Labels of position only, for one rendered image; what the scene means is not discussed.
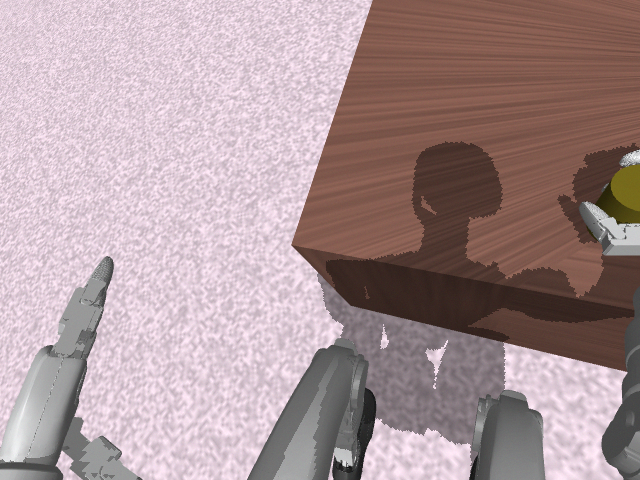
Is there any right robot hand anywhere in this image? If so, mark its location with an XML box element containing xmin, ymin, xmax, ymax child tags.
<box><xmin>579</xmin><ymin>149</ymin><xmax>640</xmax><ymax>256</ymax></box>

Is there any left robot foot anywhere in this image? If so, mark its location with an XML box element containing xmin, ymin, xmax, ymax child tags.
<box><xmin>332</xmin><ymin>388</ymin><xmax>376</xmax><ymax>480</ymax></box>

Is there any can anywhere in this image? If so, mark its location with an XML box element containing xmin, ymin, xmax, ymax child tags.
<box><xmin>586</xmin><ymin>165</ymin><xmax>640</xmax><ymax>242</ymax></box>

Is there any left robot hand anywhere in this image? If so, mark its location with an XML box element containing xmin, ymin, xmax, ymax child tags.
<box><xmin>0</xmin><ymin>256</ymin><xmax>143</xmax><ymax>480</ymax></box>

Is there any right robot arm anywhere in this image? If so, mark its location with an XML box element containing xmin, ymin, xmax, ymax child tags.
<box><xmin>602</xmin><ymin>286</ymin><xmax>640</xmax><ymax>480</ymax></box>

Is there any left robot arm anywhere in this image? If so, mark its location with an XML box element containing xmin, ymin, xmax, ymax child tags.
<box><xmin>0</xmin><ymin>463</ymin><xmax>63</xmax><ymax>480</ymax></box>

